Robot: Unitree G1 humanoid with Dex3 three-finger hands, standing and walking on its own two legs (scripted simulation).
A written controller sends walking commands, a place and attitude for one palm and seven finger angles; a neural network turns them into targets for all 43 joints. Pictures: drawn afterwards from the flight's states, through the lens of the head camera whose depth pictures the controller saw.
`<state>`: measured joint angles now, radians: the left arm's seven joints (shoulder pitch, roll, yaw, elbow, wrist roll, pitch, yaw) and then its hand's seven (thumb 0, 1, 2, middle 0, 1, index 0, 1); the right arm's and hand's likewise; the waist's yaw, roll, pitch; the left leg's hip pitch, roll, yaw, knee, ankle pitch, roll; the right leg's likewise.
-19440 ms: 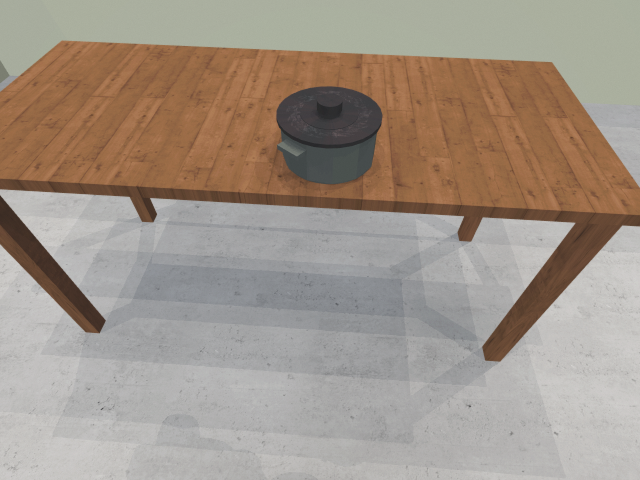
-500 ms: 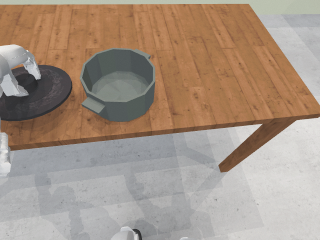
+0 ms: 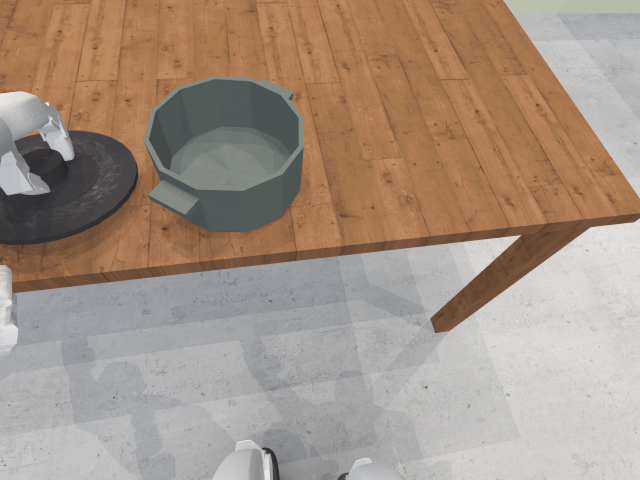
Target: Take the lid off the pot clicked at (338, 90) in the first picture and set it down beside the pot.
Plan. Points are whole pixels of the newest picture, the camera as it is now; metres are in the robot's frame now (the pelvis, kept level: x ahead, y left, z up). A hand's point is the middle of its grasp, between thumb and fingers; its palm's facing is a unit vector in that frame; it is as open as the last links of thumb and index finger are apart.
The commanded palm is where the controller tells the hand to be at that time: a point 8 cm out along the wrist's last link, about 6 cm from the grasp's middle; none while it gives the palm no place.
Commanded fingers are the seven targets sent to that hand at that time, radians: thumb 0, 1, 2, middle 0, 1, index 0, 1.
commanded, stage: lower the lid onto the table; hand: left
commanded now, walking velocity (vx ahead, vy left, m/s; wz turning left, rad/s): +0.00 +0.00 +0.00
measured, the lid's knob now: (43, 167) +0.51 +0.31 +0.04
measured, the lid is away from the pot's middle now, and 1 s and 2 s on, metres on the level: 0.23 0.23 0.23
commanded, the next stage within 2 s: open the fingers wide in 0.14 s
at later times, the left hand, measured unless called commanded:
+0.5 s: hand (27, 183) +0.47 +0.31 +0.06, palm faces -0.42 -0.12 -0.90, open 8.2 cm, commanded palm +0.51 +0.30 +0.12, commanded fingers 0.00 0.41 0.83 -0.73 -1.07 -0.62 -1.02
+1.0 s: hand (25, 182) +0.47 +0.30 +0.07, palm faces -0.42 -0.12 -0.90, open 9.4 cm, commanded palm +0.49 +0.30 +0.12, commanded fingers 0.00 -0.02 0.70 -0.38 -0.83 -0.38 -0.83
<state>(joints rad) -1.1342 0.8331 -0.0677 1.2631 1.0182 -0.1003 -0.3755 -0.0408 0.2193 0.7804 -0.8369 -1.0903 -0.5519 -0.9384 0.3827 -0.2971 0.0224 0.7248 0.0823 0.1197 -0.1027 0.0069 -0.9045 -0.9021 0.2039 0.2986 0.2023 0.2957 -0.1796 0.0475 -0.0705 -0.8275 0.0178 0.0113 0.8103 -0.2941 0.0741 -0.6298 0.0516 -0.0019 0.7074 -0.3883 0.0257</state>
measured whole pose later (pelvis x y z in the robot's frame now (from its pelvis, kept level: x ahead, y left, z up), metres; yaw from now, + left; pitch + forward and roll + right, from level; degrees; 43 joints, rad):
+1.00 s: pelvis +0.00 +0.00 +0.00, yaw +1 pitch +16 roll -5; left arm -1.02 0.77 -0.05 1.15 1.00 -0.08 -0.29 0.00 0.14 0.74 -0.53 -0.93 -0.45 -0.89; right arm 0.35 -0.28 0.01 0.69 0.08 0.19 -0.06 0.01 -0.91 -0.90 0.20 0.30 0.20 0.30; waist -0.15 0.05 -0.08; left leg -0.82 0.01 0.00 0.83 -0.30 0.07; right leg -0.63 0.05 -0.01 0.75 -0.41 0.02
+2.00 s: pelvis +0.00 +0.00 +0.01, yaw +1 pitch +14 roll -4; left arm -1.06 0.79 -0.07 1.11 0.99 -0.06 -0.36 0.00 -0.03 0.71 -0.39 -0.81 -0.39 -0.81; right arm 0.35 -0.29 0.01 0.69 0.09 0.19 -0.07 0.01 -0.91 -0.90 0.20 0.30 0.20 0.30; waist -0.14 0.05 -0.09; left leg -0.74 0.00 0.01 0.77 -0.28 0.08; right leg -0.54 0.04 0.00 0.67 -0.38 0.02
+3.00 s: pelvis +0.01 -0.01 +0.02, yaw +2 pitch +11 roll -3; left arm -1.13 0.82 -0.09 1.04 0.98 0.00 -0.46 0.00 -0.04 0.71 -0.39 -0.81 -0.39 -0.81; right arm 0.31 -0.29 0.01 0.66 0.10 0.22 -0.05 0.01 -0.91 -0.90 0.20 0.30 0.20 0.30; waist -0.13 0.04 -0.06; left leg -0.61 -0.01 0.01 0.67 -0.25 0.07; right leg -0.42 0.03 0.00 0.58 -0.36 0.02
